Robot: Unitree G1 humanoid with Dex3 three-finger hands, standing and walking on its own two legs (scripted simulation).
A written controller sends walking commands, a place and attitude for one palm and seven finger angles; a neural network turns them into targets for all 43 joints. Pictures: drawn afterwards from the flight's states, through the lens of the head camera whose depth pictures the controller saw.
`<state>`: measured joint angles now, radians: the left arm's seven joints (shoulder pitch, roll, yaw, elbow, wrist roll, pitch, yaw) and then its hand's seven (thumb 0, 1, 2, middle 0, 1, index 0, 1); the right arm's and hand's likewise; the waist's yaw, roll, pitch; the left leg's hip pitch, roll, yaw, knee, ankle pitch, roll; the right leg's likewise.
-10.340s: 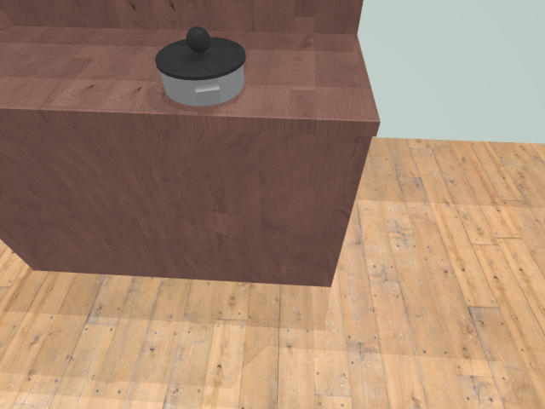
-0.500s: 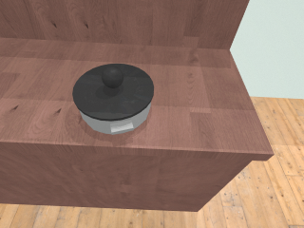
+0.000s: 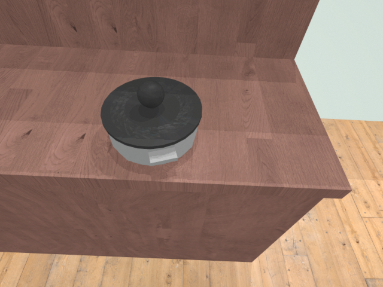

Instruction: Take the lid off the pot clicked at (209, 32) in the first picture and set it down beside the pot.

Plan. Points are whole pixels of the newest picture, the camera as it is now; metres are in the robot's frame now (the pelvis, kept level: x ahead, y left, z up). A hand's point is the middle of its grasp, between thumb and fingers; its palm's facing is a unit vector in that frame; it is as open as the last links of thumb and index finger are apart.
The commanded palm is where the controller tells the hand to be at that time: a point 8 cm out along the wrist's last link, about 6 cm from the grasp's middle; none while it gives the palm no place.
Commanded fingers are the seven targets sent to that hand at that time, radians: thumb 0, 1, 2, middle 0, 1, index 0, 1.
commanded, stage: look again from close up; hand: left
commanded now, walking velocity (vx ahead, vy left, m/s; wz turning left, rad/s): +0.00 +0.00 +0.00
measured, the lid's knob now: (150, 94) +0.44 +0.12 +0.17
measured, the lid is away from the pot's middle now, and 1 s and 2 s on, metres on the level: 0.00 0.00 0.00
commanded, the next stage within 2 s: lift the closed hand beside the body in 0.80 s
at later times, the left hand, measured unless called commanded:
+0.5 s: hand out of the picture -0.03 +0.18 -0.18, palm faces +0.04 -0.99 -0.17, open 7.4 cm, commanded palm none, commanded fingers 0.00 0.90 0.90 -0.20 -0.30 -0.20 -0.30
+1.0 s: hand out of the picture +0.03 +0.22 -0.14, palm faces +0.11 -0.95 -0.28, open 7.1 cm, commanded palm +0.07 +0.25 -0.04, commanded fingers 0.00 0.90 0.90 -0.46 -0.59 -0.46 -0.59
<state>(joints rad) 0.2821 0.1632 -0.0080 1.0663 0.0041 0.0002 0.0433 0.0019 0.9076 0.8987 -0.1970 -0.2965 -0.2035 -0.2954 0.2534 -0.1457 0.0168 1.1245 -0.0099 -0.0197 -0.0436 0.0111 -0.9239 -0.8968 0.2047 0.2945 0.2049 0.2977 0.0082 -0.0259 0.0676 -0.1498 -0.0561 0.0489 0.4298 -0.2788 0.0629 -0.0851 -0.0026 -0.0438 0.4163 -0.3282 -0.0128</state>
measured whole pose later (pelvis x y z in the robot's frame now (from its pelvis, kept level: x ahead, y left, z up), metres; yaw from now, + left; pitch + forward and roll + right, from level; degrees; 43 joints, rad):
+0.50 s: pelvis -0.01 +0.02 +0.00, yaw +0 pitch -1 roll +0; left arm 0.31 0.14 -0.01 1.10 0.01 0.00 0.04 0.00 0.91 0.90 -0.20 -0.30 -0.20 -0.30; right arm 0.26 -0.14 0.01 1.14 -0.01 -0.02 -0.05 0.01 -0.93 -0.90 0.20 0.29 0.20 0.30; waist 0.01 -0.02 0.07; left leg -0.15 -0.08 0.05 0.42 -0.26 0.09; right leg -0.09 -0.02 -0.04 0.41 -0.31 0.01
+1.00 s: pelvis -0.02 +0.03 +0.00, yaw +1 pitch +0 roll +0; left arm 0.46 0.20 -0.05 0.53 -0.01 0.09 0.13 0.04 0.97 0.90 -0.23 -0.32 -0.23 -0.32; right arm 0.38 -0.17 0.02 1.00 0.04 -0.17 -0.04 0.03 -0.94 -0.90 0.21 0.29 0.21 0.30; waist 0.04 -0.01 0.03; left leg -0.19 -0.10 0.05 0.42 -0.24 0.09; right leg -0.15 -0.04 -0.03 0.47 -0.31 -0.01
